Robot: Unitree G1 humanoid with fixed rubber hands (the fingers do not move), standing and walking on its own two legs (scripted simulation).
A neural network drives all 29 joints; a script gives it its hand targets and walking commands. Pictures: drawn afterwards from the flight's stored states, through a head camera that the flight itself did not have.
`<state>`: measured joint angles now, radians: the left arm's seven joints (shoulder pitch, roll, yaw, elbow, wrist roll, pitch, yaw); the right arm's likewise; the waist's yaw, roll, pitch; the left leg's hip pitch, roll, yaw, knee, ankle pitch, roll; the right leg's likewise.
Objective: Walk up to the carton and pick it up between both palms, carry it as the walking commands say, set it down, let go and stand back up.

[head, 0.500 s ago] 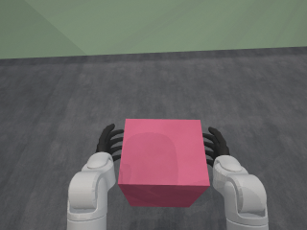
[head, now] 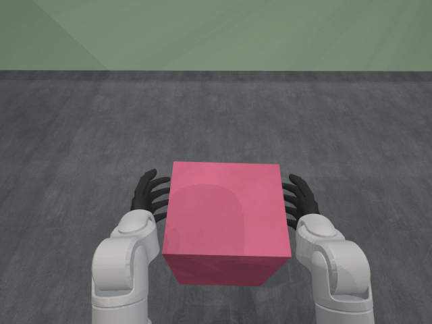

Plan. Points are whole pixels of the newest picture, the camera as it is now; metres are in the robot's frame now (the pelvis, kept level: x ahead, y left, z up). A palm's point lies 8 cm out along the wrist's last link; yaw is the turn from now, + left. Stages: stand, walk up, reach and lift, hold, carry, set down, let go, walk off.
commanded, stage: carry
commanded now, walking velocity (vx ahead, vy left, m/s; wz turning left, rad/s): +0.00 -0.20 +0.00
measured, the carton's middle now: (222, 232) +0.28 +0.01 +0.02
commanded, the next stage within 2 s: none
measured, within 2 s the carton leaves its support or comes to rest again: neither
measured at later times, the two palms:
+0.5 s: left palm (222, 243) +0.22 +0.01 +0.10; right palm (397, 244) +0.22 -0.25 +0.10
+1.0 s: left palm (337, 268) +0.19 -0.15 +0.10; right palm out of the picture +0.18 -0.41 +0.09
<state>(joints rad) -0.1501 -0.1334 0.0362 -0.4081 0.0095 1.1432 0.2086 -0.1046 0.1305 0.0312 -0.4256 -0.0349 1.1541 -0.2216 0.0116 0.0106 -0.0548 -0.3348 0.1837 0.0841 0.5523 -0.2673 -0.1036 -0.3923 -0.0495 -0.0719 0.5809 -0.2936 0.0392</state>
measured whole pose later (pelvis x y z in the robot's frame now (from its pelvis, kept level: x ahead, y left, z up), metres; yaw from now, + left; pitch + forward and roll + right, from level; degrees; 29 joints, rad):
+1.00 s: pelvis -0.08 -0.29 +0.00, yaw +1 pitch +4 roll +0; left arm -0.14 -0.13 0.05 -0.34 0.02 1.14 0.20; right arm -0.11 0.13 0.03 -0.36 -0.03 1.16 -0.23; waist -0.01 0.02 -0.10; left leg -0.29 0.01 0.11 0.56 -0.41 0.00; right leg -0.41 0.03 -0.14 0.49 -0.16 -0.08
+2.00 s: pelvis -0.05 -0.28 +0.00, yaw +1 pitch +6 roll +0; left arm -0.14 -0.13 0.04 -0.33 0.02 1.14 0.20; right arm -0.09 0.13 0.03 -0.36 -0.04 1.16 -0.22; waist 0.00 0.02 -0.14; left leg -0.25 0.00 0.11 0.49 -0.34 0.03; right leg -0.38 0.03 -0.14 0.47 -0.20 -0.07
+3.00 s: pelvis -0.06 -0.25 +0.00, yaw +1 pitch +4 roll -1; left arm -0.14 -0.13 0.03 -0.32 0.02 1.15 0.20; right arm -0.09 0.13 0.02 -0.35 -0.03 1.17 -0.22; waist 0.00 0.01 -0.14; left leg -0.25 -0.03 0.13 0.52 -0.35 0.08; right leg -0.38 0.00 -0.12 0.49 -0.19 -0.04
